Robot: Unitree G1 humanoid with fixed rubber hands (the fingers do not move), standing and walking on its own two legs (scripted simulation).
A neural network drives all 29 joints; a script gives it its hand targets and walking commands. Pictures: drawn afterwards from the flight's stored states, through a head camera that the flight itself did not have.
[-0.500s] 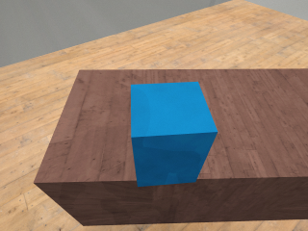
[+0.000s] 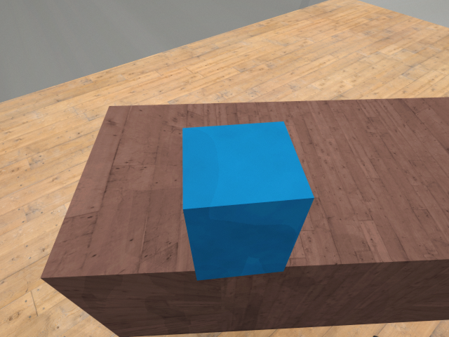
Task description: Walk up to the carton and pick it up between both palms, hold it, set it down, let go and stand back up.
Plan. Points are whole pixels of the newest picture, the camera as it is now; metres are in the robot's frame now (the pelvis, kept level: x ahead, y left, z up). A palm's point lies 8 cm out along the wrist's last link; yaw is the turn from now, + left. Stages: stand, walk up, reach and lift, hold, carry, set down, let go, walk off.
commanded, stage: walk up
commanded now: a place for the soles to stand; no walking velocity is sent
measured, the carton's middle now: (237, 206) +0.38 -0.03 +0.00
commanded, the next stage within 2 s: reach and lift in 0.38 s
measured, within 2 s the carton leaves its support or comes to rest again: neither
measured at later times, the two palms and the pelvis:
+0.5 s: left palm out of the picture +0.10 +0.30 -0.12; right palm out of the picture +0.11 -0.30 -0.13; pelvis -0.01 +0.00 -0.02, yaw +1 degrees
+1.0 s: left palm out of the picture +0.11 +0.24 -0.09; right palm out of the picture +0.11 -0.28 -0.07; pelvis -0.02 -0.02 +0.00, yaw +1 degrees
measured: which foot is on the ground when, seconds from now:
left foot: down 0.00-1.00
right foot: down 0.00-1.00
